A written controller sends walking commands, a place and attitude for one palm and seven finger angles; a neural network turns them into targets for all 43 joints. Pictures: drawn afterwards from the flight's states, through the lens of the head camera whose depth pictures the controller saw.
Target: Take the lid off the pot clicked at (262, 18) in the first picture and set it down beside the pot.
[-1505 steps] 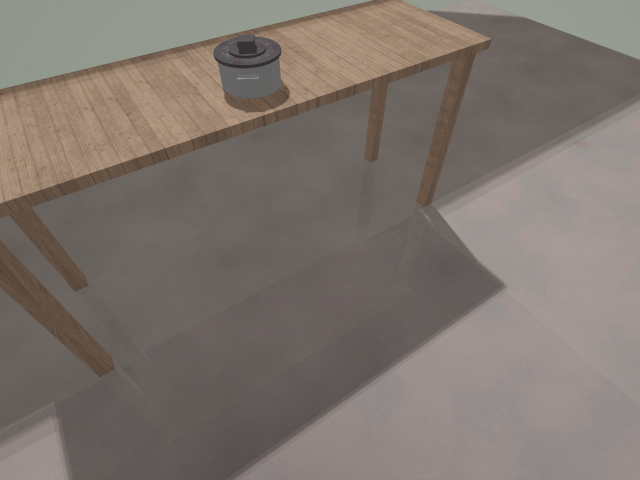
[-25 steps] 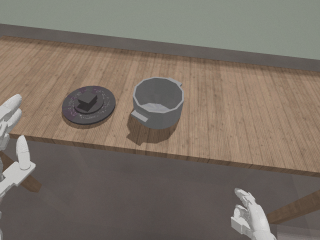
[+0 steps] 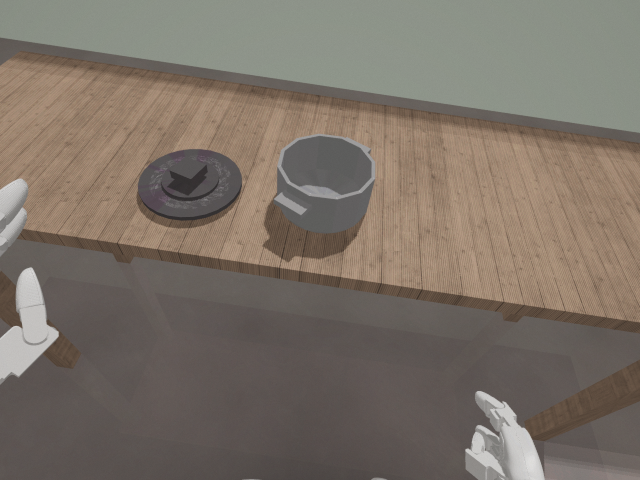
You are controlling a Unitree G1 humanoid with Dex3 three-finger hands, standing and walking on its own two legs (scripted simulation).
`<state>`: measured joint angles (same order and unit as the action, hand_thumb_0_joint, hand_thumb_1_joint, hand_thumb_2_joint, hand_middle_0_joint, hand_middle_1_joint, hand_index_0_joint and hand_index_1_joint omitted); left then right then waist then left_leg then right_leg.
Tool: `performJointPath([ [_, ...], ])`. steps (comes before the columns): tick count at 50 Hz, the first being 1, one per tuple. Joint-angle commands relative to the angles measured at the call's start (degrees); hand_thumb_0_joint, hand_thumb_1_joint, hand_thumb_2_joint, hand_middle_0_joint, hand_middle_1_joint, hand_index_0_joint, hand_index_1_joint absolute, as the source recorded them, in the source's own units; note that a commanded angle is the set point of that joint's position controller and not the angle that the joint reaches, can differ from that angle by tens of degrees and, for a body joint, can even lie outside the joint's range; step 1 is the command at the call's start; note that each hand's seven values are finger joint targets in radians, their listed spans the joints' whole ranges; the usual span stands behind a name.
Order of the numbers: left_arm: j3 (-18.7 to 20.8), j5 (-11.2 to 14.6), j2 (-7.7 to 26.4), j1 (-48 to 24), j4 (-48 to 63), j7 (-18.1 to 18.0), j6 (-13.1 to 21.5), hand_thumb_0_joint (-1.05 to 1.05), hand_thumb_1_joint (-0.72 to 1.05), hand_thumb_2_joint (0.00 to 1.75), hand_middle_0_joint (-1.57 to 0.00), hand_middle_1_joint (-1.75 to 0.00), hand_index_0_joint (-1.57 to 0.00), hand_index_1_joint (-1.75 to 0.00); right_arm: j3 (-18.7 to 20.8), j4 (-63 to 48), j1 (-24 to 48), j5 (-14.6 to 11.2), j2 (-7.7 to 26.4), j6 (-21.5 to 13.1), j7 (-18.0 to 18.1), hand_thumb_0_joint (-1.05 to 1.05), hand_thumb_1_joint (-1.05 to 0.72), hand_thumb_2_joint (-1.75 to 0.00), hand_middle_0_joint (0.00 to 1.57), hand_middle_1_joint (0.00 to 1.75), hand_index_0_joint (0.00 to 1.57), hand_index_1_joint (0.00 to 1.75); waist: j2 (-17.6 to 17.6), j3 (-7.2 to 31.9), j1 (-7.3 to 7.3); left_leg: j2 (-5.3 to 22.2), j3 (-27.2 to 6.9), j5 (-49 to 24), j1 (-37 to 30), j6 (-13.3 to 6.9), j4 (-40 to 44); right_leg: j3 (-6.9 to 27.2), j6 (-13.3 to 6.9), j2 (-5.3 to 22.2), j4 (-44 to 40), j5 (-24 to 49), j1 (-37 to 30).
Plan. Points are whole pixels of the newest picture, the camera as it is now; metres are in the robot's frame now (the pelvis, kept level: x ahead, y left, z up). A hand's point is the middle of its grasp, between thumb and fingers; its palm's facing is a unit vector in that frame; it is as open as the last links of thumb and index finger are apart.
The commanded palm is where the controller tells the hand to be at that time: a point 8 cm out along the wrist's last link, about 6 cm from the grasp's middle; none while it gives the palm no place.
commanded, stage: step back with the hand held close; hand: left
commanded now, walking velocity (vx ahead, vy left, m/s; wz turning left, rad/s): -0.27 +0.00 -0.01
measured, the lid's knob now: (189, 171) +0.57 +0.25 +0.02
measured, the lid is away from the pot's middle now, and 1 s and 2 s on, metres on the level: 0.23 0.23 0.23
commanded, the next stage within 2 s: stop stepping back and stand still in 0.86 s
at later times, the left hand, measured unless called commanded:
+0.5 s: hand (9, 436) +0.13 +0.22 +0.19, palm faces +0.33 -0.84 -0.43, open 7.4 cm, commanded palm +0.05 +0.27 +0.21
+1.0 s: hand out of the picture +0.02 +0.24 +0.17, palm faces +0.31 -0.88 -0.36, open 7.4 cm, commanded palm -0.07 +0.29 +0.21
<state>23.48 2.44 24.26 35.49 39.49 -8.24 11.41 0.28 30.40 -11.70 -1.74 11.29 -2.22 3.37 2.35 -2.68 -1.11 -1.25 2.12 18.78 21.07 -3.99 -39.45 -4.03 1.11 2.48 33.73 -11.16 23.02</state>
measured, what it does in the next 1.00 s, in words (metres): walks backwards: right foot, then left foot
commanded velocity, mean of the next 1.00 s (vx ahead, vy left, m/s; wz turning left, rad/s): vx -0.36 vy -0.01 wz -0.01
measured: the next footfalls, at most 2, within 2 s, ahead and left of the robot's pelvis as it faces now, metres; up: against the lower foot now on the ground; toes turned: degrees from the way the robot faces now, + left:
right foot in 0.70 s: -0.07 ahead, -0.16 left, +0.00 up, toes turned -3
left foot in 0.90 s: -0.08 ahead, +0.10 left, +0.00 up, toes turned +1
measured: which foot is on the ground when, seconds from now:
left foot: down 0.00-0.76, up 0.78-0.88, down 0.90-1.00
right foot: down 0.00-0.50, up 0.52-0.68, down 0.70-0.92, up 0.94-1.00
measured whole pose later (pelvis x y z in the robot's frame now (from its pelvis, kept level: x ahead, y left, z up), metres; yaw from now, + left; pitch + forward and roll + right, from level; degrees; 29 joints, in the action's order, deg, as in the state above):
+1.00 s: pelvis -0.20 +0.01 -0.01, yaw -1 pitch -1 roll -2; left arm 21.9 2.8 24.7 26.3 34.5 -6.6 10.9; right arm 2.0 34.8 -10.0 -0.5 10.3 -6.1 0.4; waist 4.7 -2.3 -2.3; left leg 0.4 1.9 14.0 25.9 -2.5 -40.7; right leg 3.6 1.3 -1.4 56.9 -26.5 30.5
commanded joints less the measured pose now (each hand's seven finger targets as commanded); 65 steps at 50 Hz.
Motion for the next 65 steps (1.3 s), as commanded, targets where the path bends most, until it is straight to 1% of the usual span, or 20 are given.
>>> performJointPath([
  [1, 8.7, -0.7, 9.3, -2.9, 12.2, -1.9, 4.5, 0.0, 0.9, 0.9, -0.2, -0.3, -0.2, -0.3, 2.8, -9.6, 6.0, 0.0, 7.3, -5.2, 1.1, 0.0, -0.9, -0.9, 0.2, 0.3, 0.2, 0.3, -13.5, 4.7, 0.68, 14.8, -15.4, 5.9, 15.0, -2.6, 22.0, 4.0, -0.9, 0.5, 9.4, -6.8, -14.2],
  [7, 4.7, -0.2, 6.9, -4.7, 11.1, -0.2, 4.5, 0.0, 0.9, 0.9, -0.2, -0.3, -0.2, -0.3, 3.4, -7.4, 4.1, 0.4, 8.5, -5.7, -0.1, 0.0, -0.9, -0.9, 0.2, 0.3, 0.2, 0.3, -6.6, 9.3, 0.67, 14.6, -11.5, -26.1, -2.4, -0.7, 11.5, 4.5, -1.2, 2.3, -0.7, 3.0, -9.3],
  [11, 6.4, 0.3, 8.1, -1.2, 11.7, 0.1, 4.2, 0.0, 0.9, 0.9, -0.2, -0.3, -0.2, -0.3, 3.5, -8.3, 5.5, 0.5, 7.8, -4.6, -0.8, 0.0, -0.9, -0.9, 0.2, 0.3, 0.2, 0.3, -11.4, 10.8, 1.28, 15.3, -10.3, -17.8, 1.2, -1.1, 13.1, 4.5, -1.4, 2.1, 2.5, -3.2, -11.0],
  [16, 8.0, 0.6, 10.4, -1.7, 13.4, -0.4, 4.9, 0.0, 0.9, 0.9, -0.2, -0.3, -0.2, -0.3, 4.0, -9.1, 3.7, 0.1, 7.0, -3.2, -0.6, 0.0, -0.9, -0.9, 0.2, 0.3, 0.2, 0.3, 2.8, 8.9, -0.32, 5.9, -6.5, 13.6, 7.6, 1.7, 1.6, 16.6, -6.6, 12.0, -9.7, 2.4, -6.8],
  [19, 8.0, 1.0, 11.1, -1.0, 12.6, -1.3, 4.4, 0.0, 0.9, 0.9, -0.2, -0.3, -0.2, -0.3, 3.6, -7.6, 3.1, 0.5, 5.4, -2.0, -1.0, 0.0, -0.9, -0.9, 0.2, 0.3, 0.2, 0.3, 7.2, 10.6, -0.94, 2.3, -3.8, 7.3, -3.0, 3.2, -9.7, 18.4, -9.7, 18.7, -16.1, 0.9, 1.2],
  [26, 9.5, -0.6, 10.3, -3.4, 13.0, -1.8, 6.4, 0.0, 0.9, 0.9, -0.2, -0.3, -0.2, -0.3, 4.2, -8.6, 6.2, 0.2, 7.9, -5.7, 0.2, 0.0, -0.9, -0.9, 0.2, 0.3, 0.2, 0.3, -20.7, 5.2, -1.07, 20.9, -19.5, 19.6, 23.2, -4.6, 28.2, 4.4, -0.6, -4.0, 23.5, -15.2, -12.3],
  [31, 5.7, 0.8, 7.3, -4.1, 13.9, -1.2, 5.4, 0.0, 0.9, 0.9, -0.2, -0.3, -0.2, -0.3, 4.6, -5.3, 3.8, 0.8, 7.9, -8.8, -1.1, 0.0, -0.9, -0.9, 0.2, 0.3, 0.2, 0.3, -14.7, 10.8, 0.65, 18.3, -13.7, -16.5, -4.5, -2.5, 16.1, 5.6, -0.8, -2.8, 6.5, -16.4, -1.5],
  [35, 4.9, -0.6, 10.1, -6.4, 10.8, 0.3, 5.3, 0.0, 0.9, 0.9, -0.2, -0.3, -0.2, -0.3, 3.5, -5.8, 4.4, 0.6, 8.1, -8.5, -1.1, 0.0, -0.9, -0.9, 0.2, 0.3, 0.2, 0.3, -5.1, 9.7, 0.18, 10.8, -7.5, 5.7, 1.1, 1.5, 6.2, 5.2, -2.4, 2.2, -10.6, 3.7, -9.0],
  [36, 4.1, -0.2, 9.3, -8.3, 10.2, 0.6, 5.5, 0.0, 0.9, 0.9, -0.2, -0.3, -0.2, -0.3, 4.0, -6.5, 4.3, 0.3, 8.2, -8.0, -0.7, 0.0, -0.9, -0.9, 0.2, 0.3, 0.2, 0.3, 1.1, 6.5, -0.38, 7.2, -4.3, 16.7, 5.5, 3.2, 2.8, 8.6, -4.5, 5.9, -11.4, -7.9, -3.3],
  [39, 5.8, 0.6, 10.7, -4.2, 9.1, 0.2, 4.0, 0.0, 0.9, 0.9, -0.2, -0.3, -0.2, -0.3, 4.3, -6.2, 4.6, -0.1, 5.6, -5.2, -1.2, 0.0, -0.9, -0.9, 0.2, 0.3, 0.2, 0.3, 10.8, 9.0, -0.42, 1.1, -2.1, 5.4, -4.1, 4.8, -24.8, 17.3, -11.3, 17.8, -16.6, -0.6, 9.9],
  [43, 6.1, 1.0, 9.8, -5.7, 10.6, -0.4, 4.4, 0.0, 0.9, 0.9, -0.2, -0.3, -0.2, -0.3, 2.6, -6.8, 4.8, 0.0, 5.6, -3.4, -1.0, 0.0, -0.9, -0.9, 0.2, 0.3, 0.2, 0.3, 3.4, 5.6, -2.0, 3.7, -4.1, 2.3, -2.2, 3.9, 3.3, 9.7, -5.5, 11.1, -3.2, 12.6, 3.5],
  [46, 7.5, 1.6, 10.2, -6.6, 13.6, -0.6, 6.6, 0.0, 0.9, 0.9, -0.2, -0.3, -0.2, -0.3, 4.6, -7.2, 4.9, 0.0, 7.8, -6.3, -1.1, 0.0, -0.9, -0.9, 0.2, 0.3, 0.2, 0.3, -19.4, 6.6, -1.88, 18.9, -16.9, -20.5, -0.8, -2.7, 21.8, 5.1, -1.0, -5.4, 20.1, -16.9, 4.9],
  [47, 6.9, 1.8, 10.3, -5.6, 14.4, 0.0, 7.2, 0.0, 0.9, 0.9, -0.2, -0.3, -0.2, -0.3, 4.1, -6.5, 4.8, 1.4, 7.2, -8.2, -1.3, 0.0, -0.9, -0.9, 0.2, 0.3, 0.2, 0.3, -19.6, 10.8, -0.97, 21.5, -20.8, -12.0, 0.9, -2.6, 23.6, 8.9, -1.0, -5.4, 30.5, -22.5, 3.6],
  [48, -16.3, -4.5, -7.4, -16.7, -37.6, 5.2, -6.9, 0.0, 0.9, 0.9, -0.2, -0.3, -0.2, -0.3, 6.6, 10.8, 1.0, 3.8, 16.4, -6.7, -3.6, 0.0, -0.9, -0.9, 0.2, 0.3, 0.2, 0.3, -18.6, 4.2, -8.69, 17.6, -21.9, -47.1, 4.3, -1.5, 9.5, 13.5, -0.1, -2.0, 38.9, -17.6, 11.2],
  [49, 6.5, 2.4, 12.8, -24.0, 32.6, 1.2, 2.1, 0.0, 0.9, 0.9, -0.2, -0.3, -0.2, -0.3, 5.8, -8.9, 7.7, -0.9, 4.9, -7.3, -3.9, 0.0, -0.9, -0.9, 0.2, 0.3, 0.2, 0.3, -9.2, 15.2, 0.75, 18.9, -12.0, -24.4, -5.8, -1.5, 19.1, 11.3, 1.6, -6.5, 34.0, -20.6, 3.3],
  [50, 14.1, 1.1, 20.1, -11.0, 23.5, -0.8, 5.0, 0.0, 0.9, 0.9, -0.2, -0.3, -0.2, -0.3, 5.3, -7.7, 5.0, 0.1, 8.0, -8.6, -2.2, 0.0, -0.9, -0.9, 0.2, 0.3, 0.2, 0.3, -5.9, 16.3, 0.2, 18.0, -18.5, -10.6, -3.1, -3.3, 17.8, 9.3, 0.0, -5.0, 30.4, -19.5, 2.9],
  [54, 8.3, 1.0, 10.6, 5.8, 21.4, -1.2, 2.4, 0.0, 0.9, 0.9, -0.2, -0.3, -0.2, -0.3, 3.3, -8.4, 4.6, 0.5, 6.7, -6.6, -4.0, 0.0, -0.9, -0.9, 0.2, 0.3, 0.2, 0.3, -22.3, 11.1, 1.21, 13.7, -13.6, 16.7, 5.2, -0.5, 23.4, 2.5, -1.8, -4.4, 9.9, -15.4, -8.2],
  [57, 6.6, -0.4, 11.1, 1.2, 13.8, -0.5, 2.0, 0.0, 0.9, 0.9, -0.2, -0.3, -0.2, -0.3, 3.2, -8.6, 2.2, 0.3, 7.5, -5.8, -2.0, 0.0, -0.9, -0.9, 0.2, 0.3, 0.2, 0.3, -7.8, 10.2, 0.09, 5.3, -4.4, 16.6, 7.3, 2.9, 9.1, -1.1, -3.8, -2.7, -9.0, -8.7, -18.5],
  [60, 5.2, 1.4, 10.4, -8.3, 2.5, 0.1, 2.1, 0.0, 0.9, 0.9, -0.2, -0.3, -0.2, -0.3, 4.1, -6.5, 0.2, -0.9, 8.5, -4.5, -0.9, 0.0, -0.9, -0.9, 0.2, 0.3, 0.2, 0.3, 15.8, 4.2, -1.6, -1.0, -3.0, 4.6, 4.5, 4.2, -33.4, 20.4, -11.7, 16.2, -23.7, -15.5, 6.8],
  [65, 1.7, 0.8, 9.0, -15.0, 0.9, 1.4, 1.8, 0.0, 0.9, 0.9, -0.2, -0.3, -0.2, -0.3, 1.9, -8.1, 7.3, -0.7, 6.6, -2.7, 0.4, 0.0, -0.9, -0.9, 0.2, 0.3, 0.2, 0.3, 3.2, -1.7, -0.66, 4.8, -1.4, 8.2, 0.6, 1.9, -16.8, 11.9, -8.5, 13.5, -17.2, -24.7, 13.2],
])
